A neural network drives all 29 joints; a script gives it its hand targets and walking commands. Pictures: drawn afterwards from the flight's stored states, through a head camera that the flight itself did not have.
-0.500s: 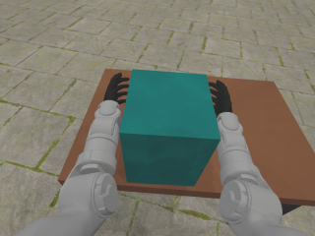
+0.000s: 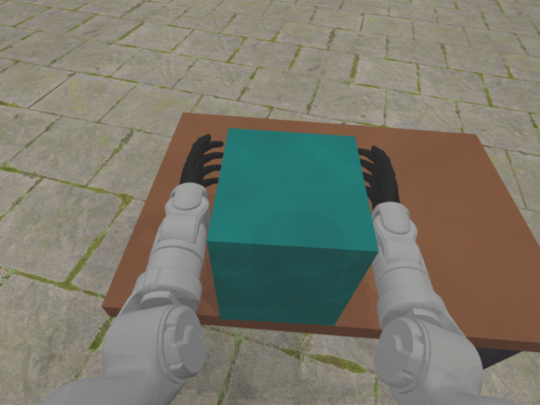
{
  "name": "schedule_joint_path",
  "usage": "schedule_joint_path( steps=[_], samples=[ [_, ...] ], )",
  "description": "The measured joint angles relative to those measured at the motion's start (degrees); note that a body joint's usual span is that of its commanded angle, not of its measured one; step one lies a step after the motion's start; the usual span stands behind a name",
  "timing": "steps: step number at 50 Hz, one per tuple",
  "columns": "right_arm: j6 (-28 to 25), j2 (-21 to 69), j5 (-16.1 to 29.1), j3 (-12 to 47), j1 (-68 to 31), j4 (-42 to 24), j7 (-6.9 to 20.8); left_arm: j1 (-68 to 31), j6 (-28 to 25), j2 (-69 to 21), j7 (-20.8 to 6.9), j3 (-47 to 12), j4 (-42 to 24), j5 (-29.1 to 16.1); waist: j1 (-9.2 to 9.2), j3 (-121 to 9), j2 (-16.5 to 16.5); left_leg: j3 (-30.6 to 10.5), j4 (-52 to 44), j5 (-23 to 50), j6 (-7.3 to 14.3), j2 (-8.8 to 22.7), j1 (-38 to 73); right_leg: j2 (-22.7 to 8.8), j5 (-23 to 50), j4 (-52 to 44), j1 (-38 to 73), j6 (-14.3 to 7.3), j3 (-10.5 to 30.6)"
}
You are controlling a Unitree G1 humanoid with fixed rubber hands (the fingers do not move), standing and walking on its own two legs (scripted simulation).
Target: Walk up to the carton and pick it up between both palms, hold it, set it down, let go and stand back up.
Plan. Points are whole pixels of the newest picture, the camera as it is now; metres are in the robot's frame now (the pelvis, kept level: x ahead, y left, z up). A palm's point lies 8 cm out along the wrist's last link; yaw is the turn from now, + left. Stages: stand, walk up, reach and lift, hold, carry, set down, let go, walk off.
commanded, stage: set down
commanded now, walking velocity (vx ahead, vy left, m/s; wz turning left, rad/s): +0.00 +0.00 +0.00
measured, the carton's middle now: (284, 232) +0.38 -0.02 +0.03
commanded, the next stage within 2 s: none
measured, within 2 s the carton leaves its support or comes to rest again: neither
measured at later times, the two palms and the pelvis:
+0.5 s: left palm (193, 189) +0.42 +0.12 +0.09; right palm (381, 201) +0.40 -0.17 +0.10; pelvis +0.00 +0.00 +0.00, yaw +0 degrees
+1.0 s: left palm (193, 189) +0.42 +0.12 +0.09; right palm (382, 201) +0.40 -0.17 +0.10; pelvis +0.00 +0.00 +0.00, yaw +0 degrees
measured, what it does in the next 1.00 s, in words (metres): stands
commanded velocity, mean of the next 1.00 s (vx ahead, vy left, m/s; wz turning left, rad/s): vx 0.00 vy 0.00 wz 0.00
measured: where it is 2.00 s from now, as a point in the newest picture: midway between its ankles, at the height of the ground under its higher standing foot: outside the picture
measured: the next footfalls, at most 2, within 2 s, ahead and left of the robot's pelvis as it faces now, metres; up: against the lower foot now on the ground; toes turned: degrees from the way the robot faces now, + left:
none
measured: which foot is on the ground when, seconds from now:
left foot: down 0.00-1.00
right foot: down 0.00-1.00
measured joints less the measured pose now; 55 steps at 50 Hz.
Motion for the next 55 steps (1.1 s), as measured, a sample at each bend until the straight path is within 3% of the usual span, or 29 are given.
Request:
schedule_joint_path(
  steps=[26,55],
  samples=[
    [-0.8,1.8,-4.8,-4.2,0.9,-2.2,1.9,0.3,-2.1,-0.6,-1.3,2.0,0.9,2.2,0.66,0.8,-0.6,0.3,-0.4,0.1,0.1,0.0,0.4,0.0,-0.3,0.5,-0.1,0.0,0.2],
    [0.3,3.8,-7.7,-6.5,1.6,-6.6,3.8,0.5,-1.4,-1.8,-4.7,5.1,-2.3,5.5,0.97,2.4,-1.1,0.4,-1.2,0.2,0.0,0.1,1.9,0.0,-0.8,0.8,0.9,-0.1,0.2]
  ],
)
